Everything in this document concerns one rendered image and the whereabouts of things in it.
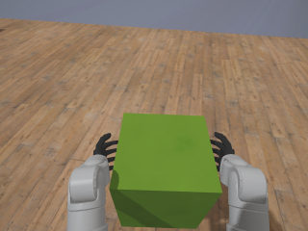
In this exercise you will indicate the left robot forearm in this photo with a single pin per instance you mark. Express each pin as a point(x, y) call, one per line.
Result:
point(86, 195)

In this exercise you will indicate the right robot hand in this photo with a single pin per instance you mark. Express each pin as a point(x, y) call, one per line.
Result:
point(225, 148)

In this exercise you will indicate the left robot hand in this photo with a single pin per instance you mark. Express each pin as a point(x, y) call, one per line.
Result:
point(101, 146)

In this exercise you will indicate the right robot forearm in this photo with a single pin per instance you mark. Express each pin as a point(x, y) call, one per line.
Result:
point(248, 197)

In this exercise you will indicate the carton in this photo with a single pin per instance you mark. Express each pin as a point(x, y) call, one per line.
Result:
point(165, 174)

